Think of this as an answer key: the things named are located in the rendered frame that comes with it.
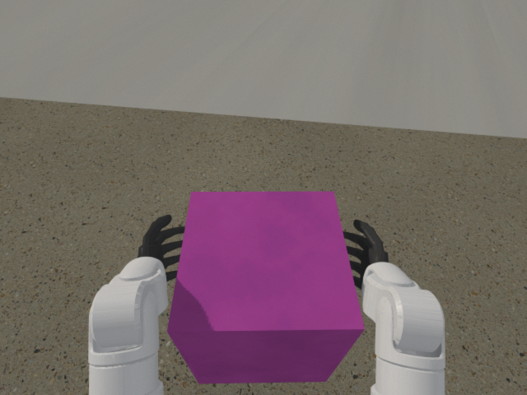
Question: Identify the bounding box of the robot left hand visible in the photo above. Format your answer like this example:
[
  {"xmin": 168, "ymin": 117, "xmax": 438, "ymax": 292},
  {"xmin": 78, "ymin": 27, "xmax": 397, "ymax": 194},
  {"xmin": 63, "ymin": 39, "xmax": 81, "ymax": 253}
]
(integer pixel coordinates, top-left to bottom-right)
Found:
[{"xmin": 138, "ymin": 215, "xmax": 185, "ymax": 282}]

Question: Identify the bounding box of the robot right forearm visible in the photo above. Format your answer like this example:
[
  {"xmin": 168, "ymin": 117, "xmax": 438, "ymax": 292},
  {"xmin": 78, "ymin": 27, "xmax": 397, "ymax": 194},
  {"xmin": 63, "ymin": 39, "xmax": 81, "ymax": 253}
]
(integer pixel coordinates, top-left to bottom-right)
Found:
[{"xmin": 361, "ymin": 262, "xmax": 445, "ymax": 395}]

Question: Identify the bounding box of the robot left forearm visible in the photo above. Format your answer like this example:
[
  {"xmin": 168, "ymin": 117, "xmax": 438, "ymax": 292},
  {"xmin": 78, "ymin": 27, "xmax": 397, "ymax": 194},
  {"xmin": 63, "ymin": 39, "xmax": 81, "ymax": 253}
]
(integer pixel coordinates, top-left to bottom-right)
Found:
[{"xmin": 88, "ymin": 257, "xmax": 168, "ymax": 395}]

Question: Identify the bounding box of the robot right hand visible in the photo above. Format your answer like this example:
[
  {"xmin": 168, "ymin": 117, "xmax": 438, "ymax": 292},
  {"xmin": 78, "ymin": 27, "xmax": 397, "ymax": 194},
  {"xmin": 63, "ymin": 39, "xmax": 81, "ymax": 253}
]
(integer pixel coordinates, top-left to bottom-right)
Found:
[{"xmin": 343, "ymin": 220, "xmax": 389, "ymax": 289}]

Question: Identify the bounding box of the carton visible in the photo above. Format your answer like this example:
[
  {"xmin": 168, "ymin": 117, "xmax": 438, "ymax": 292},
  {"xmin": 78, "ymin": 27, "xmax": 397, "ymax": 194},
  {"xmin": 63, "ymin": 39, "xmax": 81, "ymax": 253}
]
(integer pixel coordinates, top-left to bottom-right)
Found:
[{"xmin": 167, "ymin": 192, "xmax": 365, "ymax": 383}]

